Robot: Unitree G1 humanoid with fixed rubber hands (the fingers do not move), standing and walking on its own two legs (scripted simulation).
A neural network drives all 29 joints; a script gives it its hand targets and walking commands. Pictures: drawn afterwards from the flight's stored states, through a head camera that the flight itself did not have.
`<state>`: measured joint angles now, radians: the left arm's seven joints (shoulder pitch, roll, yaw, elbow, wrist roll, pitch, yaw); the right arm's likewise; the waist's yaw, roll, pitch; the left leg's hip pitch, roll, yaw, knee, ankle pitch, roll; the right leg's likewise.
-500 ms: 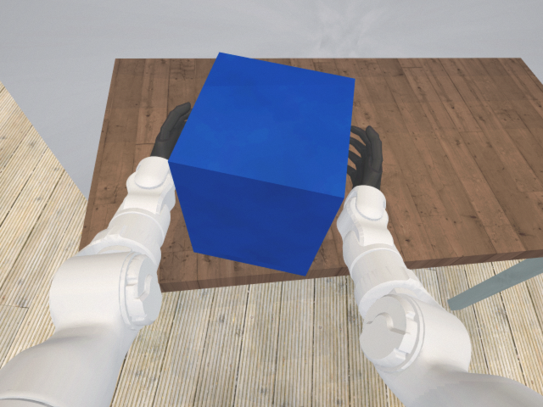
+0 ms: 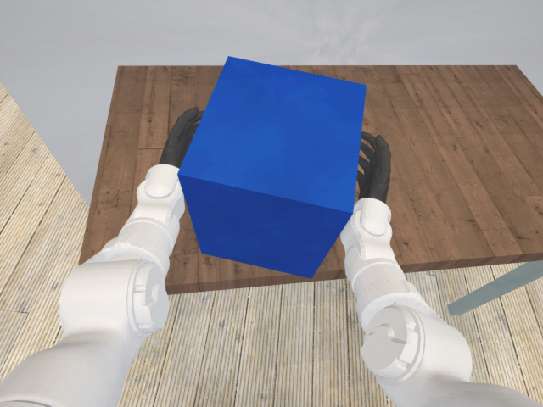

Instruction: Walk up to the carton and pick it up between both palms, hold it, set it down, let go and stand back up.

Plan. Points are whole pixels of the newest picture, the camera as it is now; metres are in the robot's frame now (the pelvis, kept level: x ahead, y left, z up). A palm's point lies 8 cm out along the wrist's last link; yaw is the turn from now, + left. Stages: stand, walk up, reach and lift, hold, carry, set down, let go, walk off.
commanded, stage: reach and lift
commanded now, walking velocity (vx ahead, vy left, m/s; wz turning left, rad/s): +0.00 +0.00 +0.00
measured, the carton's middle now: (274, 179) +0.45 -0.03 +0.04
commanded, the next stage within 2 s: none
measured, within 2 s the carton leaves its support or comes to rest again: neither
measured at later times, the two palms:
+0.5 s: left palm (186, 166) +0.45 +0.11 +0.07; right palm (383, 197) +0.38 -0.18 +0.07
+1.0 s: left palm (180, 163) +0.42 +0.11 +0.12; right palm (405, 179) +0.37 -0.18 +0.13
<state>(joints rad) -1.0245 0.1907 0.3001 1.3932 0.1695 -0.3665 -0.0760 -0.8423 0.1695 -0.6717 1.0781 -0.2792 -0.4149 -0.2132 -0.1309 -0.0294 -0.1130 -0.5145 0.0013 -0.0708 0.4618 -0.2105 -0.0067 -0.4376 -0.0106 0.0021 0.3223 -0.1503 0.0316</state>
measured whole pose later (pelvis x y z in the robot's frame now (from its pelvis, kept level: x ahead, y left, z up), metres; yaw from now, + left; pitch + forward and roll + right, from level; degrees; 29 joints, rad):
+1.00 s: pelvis -0.02 +0.00 +0.00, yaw +0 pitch +14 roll -2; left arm -0.93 0.12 0.17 1.25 0.09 -0.15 0.05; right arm -0.81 0.00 -0.30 1.10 -0.09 -0.20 -0.25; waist -0.13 -0.03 -0.28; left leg -0.51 0.00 -0.07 0.43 -0.16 -0.01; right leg -0.44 -0.01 0.00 0.30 -0.11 0.03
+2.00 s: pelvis -0.04 -0.01 +0.00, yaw +0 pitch +5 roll -1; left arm -0.83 0.04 0.22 0.59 0.12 0.56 0.11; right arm -0.93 -0.13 -0.04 0.90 0.16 0.33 -0.21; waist -0.09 -0.02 -0.18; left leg -0.36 0.00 -0.07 0.43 -0.16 -0.01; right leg -0.30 -0.01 0.00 0.33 -0.12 0.03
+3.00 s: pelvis -0.04 -0.01 +0.00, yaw +0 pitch +5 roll -1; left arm -0.78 0.01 0.22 0.40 0.12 0.73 0.14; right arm -0.93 -0.16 -0.02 0.79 0.20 0.47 -0.20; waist -0.09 -0.01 -0.23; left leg -0.36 0.01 -0.07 0.43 -0.16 -0.02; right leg -0.30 -0.01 0.00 0.33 -0.12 0.03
